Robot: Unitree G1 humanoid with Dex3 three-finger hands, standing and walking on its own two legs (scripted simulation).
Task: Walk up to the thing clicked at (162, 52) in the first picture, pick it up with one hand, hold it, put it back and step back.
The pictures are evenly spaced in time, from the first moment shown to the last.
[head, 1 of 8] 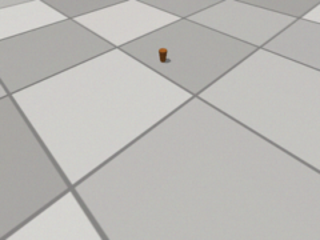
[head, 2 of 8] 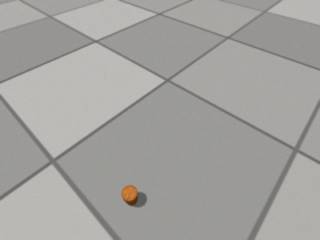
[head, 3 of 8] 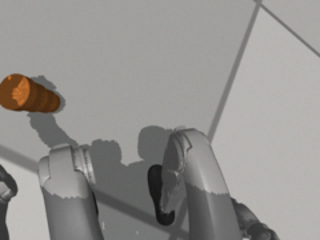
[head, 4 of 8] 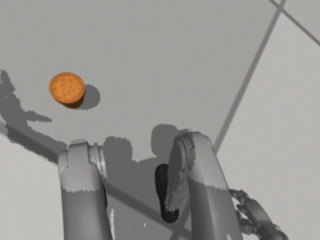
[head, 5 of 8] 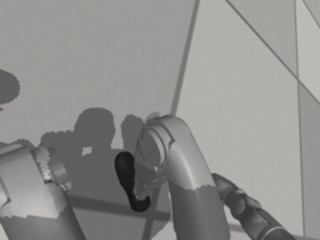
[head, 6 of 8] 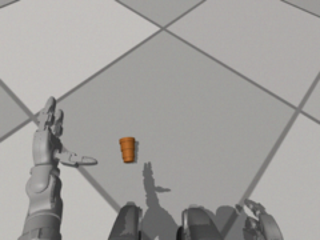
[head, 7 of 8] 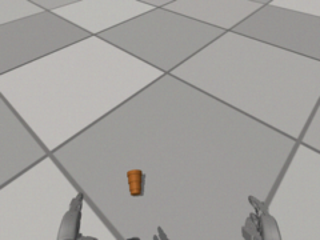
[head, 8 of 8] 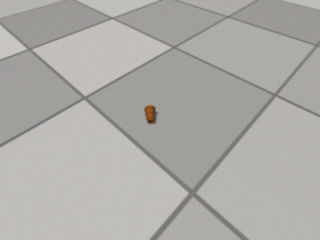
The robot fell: no
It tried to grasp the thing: yes
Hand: left
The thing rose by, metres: 0.01
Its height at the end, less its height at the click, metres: -0.03
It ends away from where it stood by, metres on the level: 0.06
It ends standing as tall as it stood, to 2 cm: no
